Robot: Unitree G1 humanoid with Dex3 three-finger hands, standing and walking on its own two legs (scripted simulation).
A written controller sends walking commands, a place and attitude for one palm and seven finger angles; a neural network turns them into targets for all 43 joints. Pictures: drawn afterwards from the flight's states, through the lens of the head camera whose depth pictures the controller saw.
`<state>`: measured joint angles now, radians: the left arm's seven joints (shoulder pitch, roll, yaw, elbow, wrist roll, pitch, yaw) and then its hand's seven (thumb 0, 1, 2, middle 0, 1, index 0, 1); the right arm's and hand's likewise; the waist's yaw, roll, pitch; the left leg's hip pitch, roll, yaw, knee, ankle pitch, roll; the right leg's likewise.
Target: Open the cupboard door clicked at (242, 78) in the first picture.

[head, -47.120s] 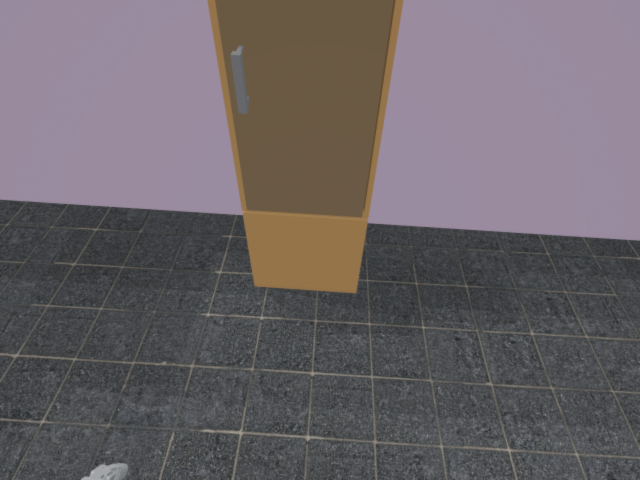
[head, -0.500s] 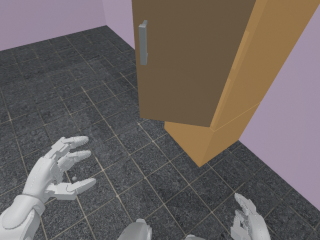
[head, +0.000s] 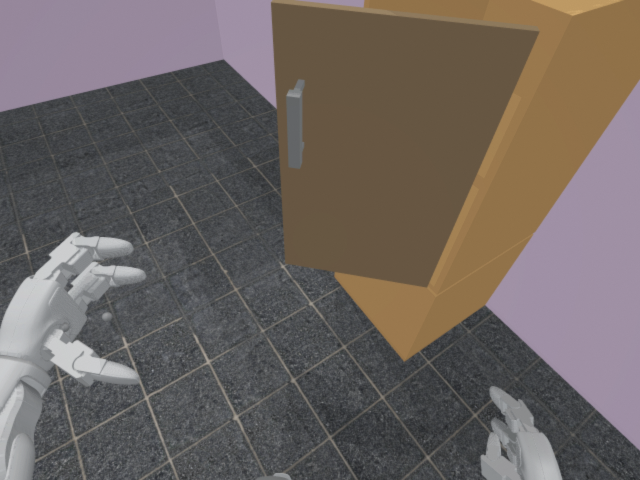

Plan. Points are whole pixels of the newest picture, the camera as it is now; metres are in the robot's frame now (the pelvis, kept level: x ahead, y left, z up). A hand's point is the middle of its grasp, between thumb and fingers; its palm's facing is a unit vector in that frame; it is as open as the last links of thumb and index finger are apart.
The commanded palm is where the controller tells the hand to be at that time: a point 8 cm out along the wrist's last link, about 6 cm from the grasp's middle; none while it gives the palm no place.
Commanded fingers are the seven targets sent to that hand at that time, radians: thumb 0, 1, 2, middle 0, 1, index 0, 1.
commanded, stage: raise the hand with hooked fingers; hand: left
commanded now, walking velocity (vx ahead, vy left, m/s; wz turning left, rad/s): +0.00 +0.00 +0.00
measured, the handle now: (297, 125) +0.62 +0.10 +0.12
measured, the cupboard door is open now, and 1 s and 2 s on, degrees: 46 46 46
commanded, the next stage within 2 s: move the hooked fingers beside the handle in 0.82 s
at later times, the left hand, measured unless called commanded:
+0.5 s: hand (110, 272) +0.30 +0.26 +0.12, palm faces -0.08 -1.00 -0.02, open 14.0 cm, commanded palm +0.26 +0.31 +0.13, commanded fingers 0.00 -0.50 0.30 -0.30 -1.20 -0.30 -1.20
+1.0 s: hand (105, 280) +0.28 +0.26 +0.13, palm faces -0.04 -1.00 -0.01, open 14.0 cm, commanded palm +0.27 +0.30 +0.13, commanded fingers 0.00 -0.50 0.30 -0.30 -1.20 -0.30 -1.20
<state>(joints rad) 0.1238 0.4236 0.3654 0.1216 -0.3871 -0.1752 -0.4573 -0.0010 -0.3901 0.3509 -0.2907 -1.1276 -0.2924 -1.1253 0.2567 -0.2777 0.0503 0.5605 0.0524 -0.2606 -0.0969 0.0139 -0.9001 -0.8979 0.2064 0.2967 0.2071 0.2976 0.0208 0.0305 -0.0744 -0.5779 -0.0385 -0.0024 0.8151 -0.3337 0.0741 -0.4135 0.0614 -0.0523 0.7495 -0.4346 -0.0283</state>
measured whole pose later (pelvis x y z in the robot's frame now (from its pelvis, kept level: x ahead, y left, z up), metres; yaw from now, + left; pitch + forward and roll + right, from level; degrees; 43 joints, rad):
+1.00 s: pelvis -0.01 -0.01 +0.01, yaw +0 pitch +3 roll -2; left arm -0.12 0.47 0.40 0.40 -0.38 -0.09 -0.55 -0.01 -0.51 0.30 -0.30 -1.20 -0.30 -1.20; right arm 0.26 -0.28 0.06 0.56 0.07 -0.18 -0.11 0.01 -0.90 -0.90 0.21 0.30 0.21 0.30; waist 0.02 0.04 -0.06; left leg -0.49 -0.03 -0.01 0.70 -0.27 0.06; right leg -0.33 0.07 -0.05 0.65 -0.37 -0.04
